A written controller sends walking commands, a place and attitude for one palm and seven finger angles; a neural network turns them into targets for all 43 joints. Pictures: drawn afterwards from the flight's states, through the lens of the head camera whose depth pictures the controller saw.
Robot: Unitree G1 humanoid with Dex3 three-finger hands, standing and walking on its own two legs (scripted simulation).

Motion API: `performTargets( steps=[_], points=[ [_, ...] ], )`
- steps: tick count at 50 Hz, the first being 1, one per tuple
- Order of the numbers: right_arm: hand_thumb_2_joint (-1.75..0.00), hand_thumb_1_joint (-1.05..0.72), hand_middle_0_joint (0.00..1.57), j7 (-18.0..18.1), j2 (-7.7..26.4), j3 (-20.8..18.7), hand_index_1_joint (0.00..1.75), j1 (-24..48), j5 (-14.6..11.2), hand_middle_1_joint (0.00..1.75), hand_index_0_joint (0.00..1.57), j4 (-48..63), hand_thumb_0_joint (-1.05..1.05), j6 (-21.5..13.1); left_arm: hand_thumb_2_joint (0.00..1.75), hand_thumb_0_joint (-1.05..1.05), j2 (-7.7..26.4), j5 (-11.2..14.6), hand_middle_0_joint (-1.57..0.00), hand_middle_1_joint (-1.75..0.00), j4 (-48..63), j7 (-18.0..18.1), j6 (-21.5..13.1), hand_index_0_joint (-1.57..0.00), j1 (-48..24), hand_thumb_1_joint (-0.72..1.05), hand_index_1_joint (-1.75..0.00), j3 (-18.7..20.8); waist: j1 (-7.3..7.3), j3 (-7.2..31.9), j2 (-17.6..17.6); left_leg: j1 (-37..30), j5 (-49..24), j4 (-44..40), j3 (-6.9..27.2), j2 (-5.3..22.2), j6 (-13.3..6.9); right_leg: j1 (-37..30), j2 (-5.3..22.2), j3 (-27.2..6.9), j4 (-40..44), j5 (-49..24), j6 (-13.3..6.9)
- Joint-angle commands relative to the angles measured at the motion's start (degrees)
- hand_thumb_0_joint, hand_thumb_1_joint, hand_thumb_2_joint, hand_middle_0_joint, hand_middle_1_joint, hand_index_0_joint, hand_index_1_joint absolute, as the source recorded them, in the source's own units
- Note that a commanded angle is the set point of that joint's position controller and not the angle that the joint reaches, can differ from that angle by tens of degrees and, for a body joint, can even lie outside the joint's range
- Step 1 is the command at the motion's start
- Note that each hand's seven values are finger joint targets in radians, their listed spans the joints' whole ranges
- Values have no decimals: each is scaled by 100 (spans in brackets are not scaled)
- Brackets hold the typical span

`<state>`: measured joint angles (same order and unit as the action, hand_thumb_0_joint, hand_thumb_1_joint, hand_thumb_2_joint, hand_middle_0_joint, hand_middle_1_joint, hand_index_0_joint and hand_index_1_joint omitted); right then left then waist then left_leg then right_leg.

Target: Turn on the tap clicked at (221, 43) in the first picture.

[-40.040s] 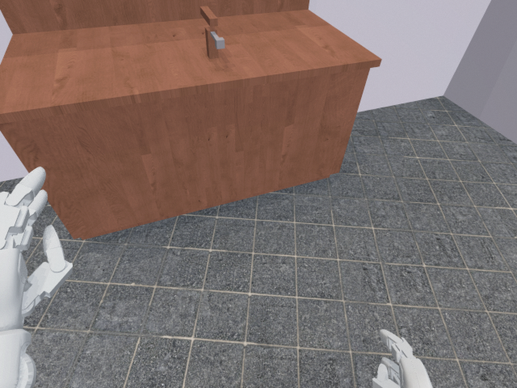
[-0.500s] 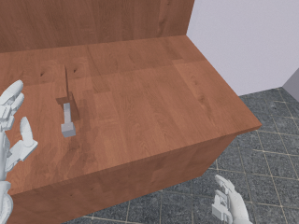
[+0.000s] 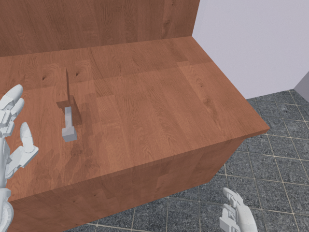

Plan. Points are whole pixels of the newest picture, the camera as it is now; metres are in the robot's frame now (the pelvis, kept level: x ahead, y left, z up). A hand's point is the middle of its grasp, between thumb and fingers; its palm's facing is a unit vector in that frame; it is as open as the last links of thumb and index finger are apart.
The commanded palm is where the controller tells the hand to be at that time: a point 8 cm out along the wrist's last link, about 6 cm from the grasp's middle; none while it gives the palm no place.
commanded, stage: shuffle to correct the standing spot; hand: left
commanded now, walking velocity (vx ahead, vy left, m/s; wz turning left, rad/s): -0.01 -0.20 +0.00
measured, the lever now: (69, 134) +0.32 +0.25 +0.06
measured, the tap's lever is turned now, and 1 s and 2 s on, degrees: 0 0 0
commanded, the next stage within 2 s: come to a stop and stand still in 0.84 s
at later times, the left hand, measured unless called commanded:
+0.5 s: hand (76, 150) +0.23 +0.18 +0.16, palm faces +0.31 -0.86 -0.41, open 7.4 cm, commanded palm +0.17 +0.22 +0.17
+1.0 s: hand (78, 152) +0.23 +0.17 +0.15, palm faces +0.30 -0.84 -0.46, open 7.4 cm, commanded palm +0.16 +0.21 +0.17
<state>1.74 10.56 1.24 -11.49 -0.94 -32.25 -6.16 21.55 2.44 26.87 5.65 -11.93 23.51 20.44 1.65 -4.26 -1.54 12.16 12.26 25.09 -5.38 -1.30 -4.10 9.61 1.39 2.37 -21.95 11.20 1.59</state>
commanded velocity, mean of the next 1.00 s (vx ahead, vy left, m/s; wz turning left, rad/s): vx -0.02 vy -0.18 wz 0.00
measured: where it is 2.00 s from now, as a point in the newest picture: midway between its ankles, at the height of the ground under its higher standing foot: outside the picture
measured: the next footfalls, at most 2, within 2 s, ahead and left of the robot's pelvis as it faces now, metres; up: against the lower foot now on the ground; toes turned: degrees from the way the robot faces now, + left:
none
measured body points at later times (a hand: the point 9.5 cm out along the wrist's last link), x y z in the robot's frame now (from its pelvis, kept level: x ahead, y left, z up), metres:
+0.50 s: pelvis +0.00 -0.06 -0.01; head +0.04 -0.05 +0.44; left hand +0.21 +0.22 +0.18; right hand +0.18 -0.30 -0.08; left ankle +0.02 +0.06 -0.74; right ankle +0.01 -0.14 -0.74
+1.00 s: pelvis +0.00 -0.07 -0.01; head +0.04 -0.05 +0.44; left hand +0.20 +0.22 +0.18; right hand +0.17 -0.30 -0.09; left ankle +0.02 +0.06 -0.74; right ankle +0.01 -0.14 -0.74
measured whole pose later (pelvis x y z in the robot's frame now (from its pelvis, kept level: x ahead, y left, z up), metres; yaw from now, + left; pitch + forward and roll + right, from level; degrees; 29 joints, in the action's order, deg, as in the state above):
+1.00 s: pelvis +0.00 -0.07 -0.01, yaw -1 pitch +0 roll -2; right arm 2.0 10.6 -1.3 -12.4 -0.6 -31.8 -6.1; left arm 25.4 3.3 30.3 2.5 -8.6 24.8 22.6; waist 1.4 -4.9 -0.9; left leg 16.9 16.3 33.6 -2.7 5.5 1.7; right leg 13.3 -5.0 4.6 -28.1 14.8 -4.3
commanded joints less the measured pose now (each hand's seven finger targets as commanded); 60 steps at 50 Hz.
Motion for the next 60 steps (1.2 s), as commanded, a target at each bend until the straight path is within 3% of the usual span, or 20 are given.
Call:
performTargets(
  steps=[1,6,18,23,27,32,35,38,43,47,48,49,50,51,52,53,54,56,58,60],
  points=[
    [-90,-90,20,21,795,-372,30,439,-3,30,20,899,0,-289,90,0,821,66,-20,-30,1081,55,-302,-20,-568,90,-30,533,-57,835,677,-115,-338,-879,1007,1017,486,-176,4,-138,17,-357,-204],
    [-90,-90,20,-32,790,-403,30,441,-7,30,20,976,0,-277,90,0,836,92,-20,-30,1188,32,-249,-20,-527,90,-30,539,-62,911,593,-107,-153,-716,941,1080,354,-151,28,-182,42,-412,-210],
    [-90,-90,20,28,801,-490,30,444,-43,30,20,1033,0,-255,90,0,1060,247,-20,-30,1534,-38,-109,-20,-131,90,-30,829,-97,1124,584,-376,-1011,78,694,1033,275,132,144,-374,-11,-1119,-315],
    [-90,-90,20,68,809,-522,30,385,-53,30,20,1001,0,-197,90,0,1081,316,-20,-30,1375,-49,-14,-20,49,90,-30,866,-132,1068,213,-234,-484,480,560,872,267,321,345,-675,106,-1125,-412],
    [-90,-90,20,86,811,-550,30,301,-44,30,20,976,0,-168,90,0,1062,354,-20,-30,1399,-37,-1,-20,-71,90,-30,797,-159,978,-68,-46,271,904,418,623,276,594,577,-1018,346,-529,-473],
    [-90,-90,20,112,815,-537,30,335,-22,30,20,940,0,-180,90,0,1141,343,-20,-30,1630,15,-42,-20,-83,90,-30,846,-157,943,135,-154,-111,704,484,732,226,600,555,-889,177,-780,-425],
    [-90,-90,20,127,851,-538,30,385,14,30,20,949,0,-173,90,0,1208,303,-20,-30,1719,13,-75,-20,-38,90,-30,907,-126,965,730,-210,-1032,302,824,1185,97,408,222,-491,-244,-1118,-153],
    [-90,-90,20,104,824,-513,30,394,-28,30,20,982,0,-149,90,0,1163,279,-20,-30,1538,-31,-36,-20,67,90,-30,906,-101,985,675,-68,-1356,295,897,1325,90,131,138,-356,-289,-1189,-92],
    [-90,-90,20,51,841,-559,30,255,-45,30,20,994,0,-132,90,0,1114,326,-20,-30,1456,-63,16,-20,297,90,-30,908,-144,1124,315,-93,-928,701,628,1032,217,72,359,-594,-85,-1530,-258],
    [-90,-90,20,58,791,-544,30,230,-30,30,20,972,0,-111,90,0,1172,359,-20,-30,1518,-31,11,-20,201,90,-30,936,-169,1009,-29,35,57,863,506,809,252,358,566,-873,146,-968,-352],
    [-90,-90,20,69,791,-509,30,315,-56,30,20,963,0,-121,90,0,1181,355,-20,-30,1622,17,18,-20,189,90,-30,934,-182,1018,180,-73,-42,775,556,765,248,388,618,-947,140,-977,-417],
    [-90,-90,20,125,759,-661,30,-814,273,30,20,124,0,-704,90,0,5285,-443,-20,-30,2249,-179,-592,-20,-5234,90,-30,3909,21,401,-968,251,-91,400,-663,409,511,625,-72,-443,669,-2746,573],
    [-90,-90,20,177,603,-599,30,-57,201,30,20,472,0,-664,90,0,2115,49,-20,-30,-749,-441,-323,-20,-2332,90,-30,1907,31,1118,-438,325,-789,157,-4,150,340,-86,418,-767,-121,-2681,-128],
    [-90,-90,20,87,889,-672,30,-162,45,30,20,795,0,-713,90,0,1353,110,-20,-30,-783,-507,-275,-20,-1112,90,-30,1173,178,1134,496,-9,-1087,526,2,443,370,-56,452,-1196,-234,-2771,23],
    [-90,-90,20,26,933,-636,30,-218,48,30,20,834,0,-688,90,0,1200,151,-20,-30,133,-516,-379,-20,-979,90,-30,779,105,1385,964,22,-1037,400,141,575,211,-288,490,-975,-553,-2456,110],
    [-90,-90,20,-66,836,-562,30,-7,-60,30,20,907,0,-699,90,0,510,251,-20,-30,374,-466,-396,-20,-527,90,-30,235,37,1518,1448,-236,-1383,246,373,835,60,-205,397,-715,-1041,-2056,99],
    [-90,-90,20,-137,919,-566,30,11,-40,30,20,990,0,-699,90,0,727,225,-20,-30,960,-363,-411,-20,-489,90,-30,355,100,1490,1416,-121,-1464,221,603,1084,-39,-39,272,-584,-1270,-1449,176],
    [-90,-90,20,-207,834,-493,30,192,-49,30,20,1061,0,-688,90,0,880,186,-20,-30,1157,-208,-392,-20,-96,90,-30,547,174,1296,651,625,-783,189,737,1123,-37,-300,210,-472,-1063,-618,135],
    [-90,-90,20,-191,748,-429,30,273,-95,30,20,978,0,-664,90,0,1182,205,-20,-30,1163,-14,-366,-20,169,90,-30,956,117,1168,-205,542,45,541,441,654,190,-59,347,-732,-300,-419,-73],
    [-90,-90,20,-84,727,-404,30,241,-34,30,20,965,0,-655,90,0,1254,257,-20,-30,1233,71,-407,-20,-64,90,-30,1076,2,950,-827,358,601,1017,454,206,300,614,751,-1355,507,591,-386]
  ],
)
